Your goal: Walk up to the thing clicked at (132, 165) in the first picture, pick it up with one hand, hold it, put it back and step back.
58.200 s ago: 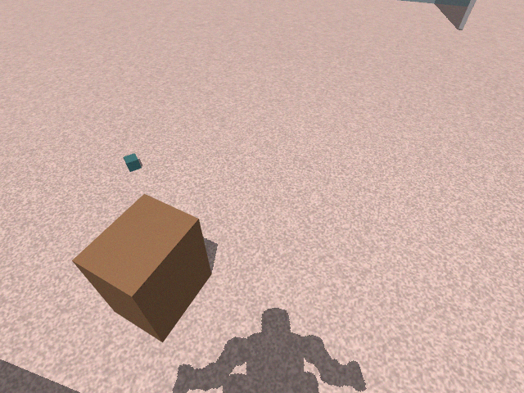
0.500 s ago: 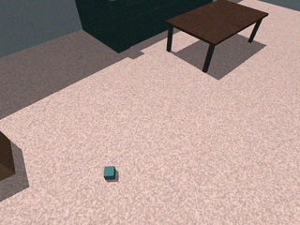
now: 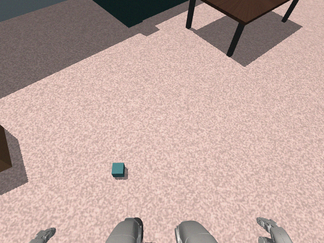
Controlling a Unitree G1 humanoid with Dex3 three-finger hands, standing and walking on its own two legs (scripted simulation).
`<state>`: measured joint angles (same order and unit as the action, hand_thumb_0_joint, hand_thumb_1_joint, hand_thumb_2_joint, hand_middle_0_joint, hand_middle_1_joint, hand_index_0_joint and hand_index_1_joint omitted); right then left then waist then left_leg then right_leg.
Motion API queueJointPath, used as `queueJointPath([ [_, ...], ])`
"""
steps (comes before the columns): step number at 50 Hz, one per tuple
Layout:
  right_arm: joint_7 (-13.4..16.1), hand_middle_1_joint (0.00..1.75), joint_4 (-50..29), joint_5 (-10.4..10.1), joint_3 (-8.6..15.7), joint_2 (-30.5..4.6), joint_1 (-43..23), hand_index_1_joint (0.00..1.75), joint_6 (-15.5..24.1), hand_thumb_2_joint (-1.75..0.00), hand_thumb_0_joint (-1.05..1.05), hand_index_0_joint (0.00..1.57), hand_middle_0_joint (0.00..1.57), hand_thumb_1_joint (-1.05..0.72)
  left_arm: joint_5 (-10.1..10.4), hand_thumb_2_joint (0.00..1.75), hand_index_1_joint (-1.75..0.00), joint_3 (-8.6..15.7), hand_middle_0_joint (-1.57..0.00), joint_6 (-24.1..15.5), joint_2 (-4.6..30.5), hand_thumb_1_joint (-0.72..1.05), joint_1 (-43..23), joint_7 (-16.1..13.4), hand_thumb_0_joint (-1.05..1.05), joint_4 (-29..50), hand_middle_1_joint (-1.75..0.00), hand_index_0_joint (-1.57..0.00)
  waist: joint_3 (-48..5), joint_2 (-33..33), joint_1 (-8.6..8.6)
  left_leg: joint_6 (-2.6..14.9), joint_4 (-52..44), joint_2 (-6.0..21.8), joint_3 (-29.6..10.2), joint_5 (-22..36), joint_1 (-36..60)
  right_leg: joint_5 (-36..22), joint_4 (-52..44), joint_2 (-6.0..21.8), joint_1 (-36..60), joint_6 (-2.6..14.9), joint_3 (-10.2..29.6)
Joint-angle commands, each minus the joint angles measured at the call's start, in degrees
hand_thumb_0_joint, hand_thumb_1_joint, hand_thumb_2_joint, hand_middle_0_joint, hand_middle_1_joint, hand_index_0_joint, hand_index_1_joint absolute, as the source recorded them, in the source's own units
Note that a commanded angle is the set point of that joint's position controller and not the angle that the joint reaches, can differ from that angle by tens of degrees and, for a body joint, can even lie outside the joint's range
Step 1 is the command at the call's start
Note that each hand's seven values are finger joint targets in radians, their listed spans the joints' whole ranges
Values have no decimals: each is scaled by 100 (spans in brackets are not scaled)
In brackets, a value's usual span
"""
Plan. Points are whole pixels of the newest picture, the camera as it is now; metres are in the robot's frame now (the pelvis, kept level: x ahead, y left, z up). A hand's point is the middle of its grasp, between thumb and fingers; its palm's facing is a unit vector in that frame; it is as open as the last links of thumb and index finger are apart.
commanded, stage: walk up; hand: left
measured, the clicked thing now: (118, 170) +0.53 +0.23 -0.72
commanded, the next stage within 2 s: none
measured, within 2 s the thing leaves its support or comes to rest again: neither
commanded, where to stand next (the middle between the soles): +0.08 +0.01 m, yaw -1 degrees
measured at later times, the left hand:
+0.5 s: hand out of the picture -0.03 +0.27 -0.11, palm faces +0.03 -0.90 -0.44, open 7.4 cm
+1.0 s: hand out of the picture +0.07 +0.24 -0.14, palm faces +0.00 -0.91 -0.42, open 7.3 cm
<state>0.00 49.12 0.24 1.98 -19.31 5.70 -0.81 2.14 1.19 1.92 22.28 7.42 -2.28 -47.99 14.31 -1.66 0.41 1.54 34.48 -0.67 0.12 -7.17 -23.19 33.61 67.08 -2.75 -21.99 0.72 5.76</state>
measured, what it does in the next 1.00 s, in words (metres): steps on the spot: right foot, then left foot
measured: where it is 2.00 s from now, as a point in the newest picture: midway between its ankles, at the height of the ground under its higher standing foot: outside the picture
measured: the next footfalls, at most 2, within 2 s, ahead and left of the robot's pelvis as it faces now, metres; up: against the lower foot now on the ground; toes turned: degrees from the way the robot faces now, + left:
right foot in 0.20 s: -0.03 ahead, -0.13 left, +0.00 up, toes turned -2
left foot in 0.56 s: -0.02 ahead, +0.11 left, +0.00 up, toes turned +1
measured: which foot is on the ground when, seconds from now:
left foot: down 0.00-0.24, up 0.26-0.54, down 0.56-0.96, up 0.98-1.00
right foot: up 0.00-0.18, down 0.20-0.58, up 0.60-0.92, down 0.94-1.00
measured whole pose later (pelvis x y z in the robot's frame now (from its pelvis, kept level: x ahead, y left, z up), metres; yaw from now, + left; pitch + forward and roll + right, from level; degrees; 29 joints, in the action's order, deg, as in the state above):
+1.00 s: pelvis -0.02 -0.03 -0.01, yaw +1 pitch -4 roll +0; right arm -0.2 48.5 -0.5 3.0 -23.8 11.7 -2.3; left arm 0.2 2.0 -2.1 20.4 10.3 -1.0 -51.2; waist 10.4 3.5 -1.0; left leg 0.7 49.7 -0.1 -3.5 -30.2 -14.0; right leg 8.8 36.8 1.3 -24.4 -0.1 -1.7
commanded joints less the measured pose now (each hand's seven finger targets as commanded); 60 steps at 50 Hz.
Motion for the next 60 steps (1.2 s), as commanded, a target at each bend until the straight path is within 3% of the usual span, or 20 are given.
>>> queueJointPath([
  [1, 169, 30, -643, 83, 481, -1555, -54, 30, -12, -90, 0, 20, 20, -90, -39, 90, -30, 437, -20, 124, 1141, 90, 1181, 16, 0, -11, -30, -20, -1778, 1014, 101, 1045, -1151, 1359, -1049, 1017, 336, -367, 428, 48, 324, 40, 63],
  [9, 41, 30, -748, 159, 574, -1703, -104, 30, -191, -90, 0, 20, 20, -90, -310, 90, -30, 621, -20, -40, 1027, 90, 1873, 175, 0, -327, -30, -20, -1990, 1235, 232, 758, -778, 1367, -1283, -1752, 6, -932, -3492, 269, 1377, 153, -487],
  [10, 35, 30, -722, 128, 507, -1477, 14, 30, -227, -90, 0, 20, 20, -90, -399, 90, -30, 664, -20, -92, 1140, 90, 1819, 178, 0, -314, -30, -20, -1714, 590, 208, 498, -105, 1001, -993, -2220, -617, -731, -3857, 348, 1456, 257, -18],
  [12, 145, 30, -840, 92, 486, -1349, -326, 30, -172, -90, 0, 20, 20, -90, -568, 90, -30, 894, -20, -113, 2197, 90, 720, 141, 0, 290, -30, -20, -834, -1296, 419, -157, 2492, -480, -772, -2731, -1237, 586, -5489, 2708, -634, 1494, 3216],
  [13, 189, 30, -727, 109, 609, -1701, -319, 30, -141, -90, 0, 20, 20, -90, -545, 90, -30, 874, -20, -155, 2236, 90, 186, 116, 0, 440, -30, -20, -511, -1088, 241, -191, 3130, -182, -1154, -2410, -608, 538, -5607, 2924, -1498, 1697, 3376],
  [16, 59, 30, -262, -48, 452, -1258, 491, 30, -33, -90, 0, 20, 20, -90, -483, 90, -30, 640, -20, -320, 1164, 90, -76, 65, 0, 278, -30, -20, -856, -310, -256, -130, 3248, -562, -1026, -1439, -700, -2937, -4352, 1392, 77, 866, 672],
  [23, -121, 30, -426, 87, 397, -1554, 127, 30, 310, -90, 0, 20, 20, -90, -486, 90, -30, 824, -20, -380, 1544, 90, 1475, 302, 0, 206, -30, -20, -1132, -1185, 709, -212, 685, -110, -111, -2391, -1319, 271, -4761, 1724, 2636, 1209, 1412],
  [25, -147, 30, -429, 106, 403, -1470, 136, 30, 414, -90, 0, 20, 20, -90, -437, 90, -30, 794, -20, -371, 1648, 90, 1621, 362, 0, 212, -30, -20, -975, -1073, 651, -61, -139, 35, -79, -2350, -789, -290, -4723, 1904, 2265, 1277, 1429],
  [27, -123, 30, -135, 98, 420, -1313, 920, 30, 536, -90, 0, 20, 20, -90, -359, 90, -30, 663, -20, -342, 1567, 90, 1170, 409, 0, 360, -30, -20, -1141, -578, 56, 81, -1633, -124, 261, -1081, 917, -1661, -3842, 1523, 1460, 931, 514],
  [28, -84, 30, 39, 116, 530, -1464, 1537, 30, 594, -90, 0, 20, 20, -90, -342, 90, -30, 548, -20, -325, 1247, 90, 1059, 400, 0, 473, -30, -20, -1564, -2, -259, 232, -1791, 78, -384, -764, 2544, -2053, -2756, 1117, 422, 575, -16],
  [30, -28, 30, -27, 240, 750, -2398, 2061, 30, 603, -90, 0, 20, 20, -90, -303, 90, -30, 480, -20, -327, 924, 90, 697, 367, 0, 670, -30, -20, -1166, 1111, -593, 1185, -2250, 2293, -4033, -2835, 3342, -86, -713, 162, -2613, 104, -487],
  [32, -53, 30, -127, 46, 688, -2184, 1707, 30, 585, -90, 0, 20, 20, -90, -322, 90, -30, 538, -20, -402, 1485, 90, 424, 356, 0, 657, -30, -20, -349, 380, -418, 1590, -2457, 2367, -3494, -2761, 2082, -630, -675, 720, -2143, 178, 237],
  [39, -3, 30, -428, 43, 357, -1533, 910, 30, 569, -90, 0, 20, 20, -90, -217, 90, -30, 391, -20, -455, 950, 90, 1012, 406, 0, 225, -30, -20, -545, 1258, -6, 877, -1643, 971, -257, 1590, 916, -1971, -2188, 689, -302, -91, -588],
  [42, -11, 30, -505, 36, 314, -1420, 851, 30, 328, -90, 0, 20, 20, -90, -110, 90, -30, 415, -20, -466, 944, 90, 781, 209, 0, 26, -30, -20, -735, 1484, -115, 823, -1030, 890, -246, 2672, 432, -2569, -2514, 513, 532, -93, -849],
  [46, -8, 30, -640, -81, 316, -1330, 387, 30, -6, -90, 0, 20, 20, -90, -143, 90, -30, 535, -20, -466, 1300, 90, 1206, 19, 0, -281, -30, -20, -1164, 677, 230, 416, 499, 406, -148, 431, 49, -3395, -3698, 424, 1627, 9, -790],
  [47, -8, 30, -538, -124, 263, -1131, 817, 30, -49, -90, 0, 20, 20, -90, -203, 90, -30, 592, -20, -495, 1476, 90, 1238, -2, 0, -273, -30, -20, -1402, -50, 250, 292, 1168, 184, -144, -523, -141, -4091, -3983, 844, 1981, 86, -375],
  [49, 103, 30, -420, -174, 312, -1264, 1424, 30, -211, -90, 0, 20, 20, -90, -216, 90, -30, 590, -20, -463, 1827, 90, 939, -5, 0, 94, -30, -20, -1751, -943, 97, -8, 3369, -444, -635, -3036, -177, -6151, -4441, 2758, 1505, 1261, 1954],
  [50, 186, 30, -388, -132, 400, -1427, 1416, 30, -290, -90, 0, 20, 20, -90, -236, 90, -30, 597, -20, -424, 1887, 90, 677, -51, 0, 204, -30, -20, -1795, -1102, 104, -26, 3817, -229, -751, -3165, -201, -5858, -4397, 2947, 1248, 1614, 2342],
  [53, 166, 30, -291, -173, 496, -1509, 1342, 30, -303, -90, 0, 20, 20, -90, -286, 90, -30, 546, -20, -329, 1525, 90, 235, -83, 0, 384, -30, -20, -2140, -853, -51, -128, 4231, -309, -915, -2571, 3, -5045, -4126, 2087, 874, 1256, 891],
  [60, 17, 30, -255, 5, 477, -1475, 1305, 30, -318, -90, 0, 20, 20, -90, -487, 90, -30, 597, -20, -122, 1483, 90, -66, -99, 0, 563, -30, -20, -2180, -1335, 113, -278, 1969, -106, -87, -2548, 58, -1010, -4399, 1784, 799, 1057, 470],
])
